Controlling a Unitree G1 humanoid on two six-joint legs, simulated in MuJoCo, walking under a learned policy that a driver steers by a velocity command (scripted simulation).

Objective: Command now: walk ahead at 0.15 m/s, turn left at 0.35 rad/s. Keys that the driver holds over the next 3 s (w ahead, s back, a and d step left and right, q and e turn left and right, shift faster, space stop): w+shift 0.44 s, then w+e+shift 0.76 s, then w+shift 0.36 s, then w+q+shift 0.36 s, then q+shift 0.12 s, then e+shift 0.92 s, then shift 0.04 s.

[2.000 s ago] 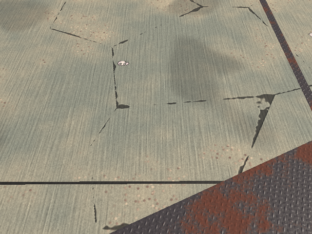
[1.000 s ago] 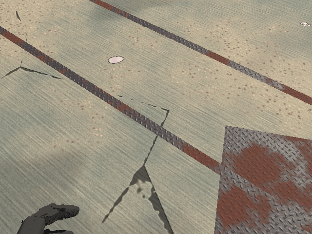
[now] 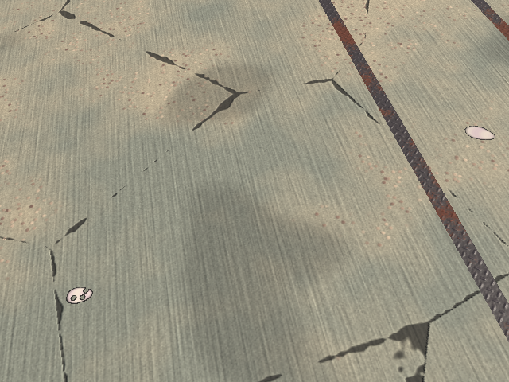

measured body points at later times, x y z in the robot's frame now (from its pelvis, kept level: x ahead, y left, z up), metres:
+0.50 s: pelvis +0.14 +0.04 +0.00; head +0.15 +0.06 +0.45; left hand +0.24 +0.32 -0.11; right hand +0.20 -0.23 -0.11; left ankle +0.05 +0.13 -0.74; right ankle +0.18 -0.09 -0.67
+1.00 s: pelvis +0.54 -0.04 -0.01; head +0.56 -0.04 +0.44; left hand +0.63 +0.25 -0.13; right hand +0.65 -0.32 -0.08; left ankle +0.67 +0.12 -0.66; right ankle +0.48 -0.04 -0.74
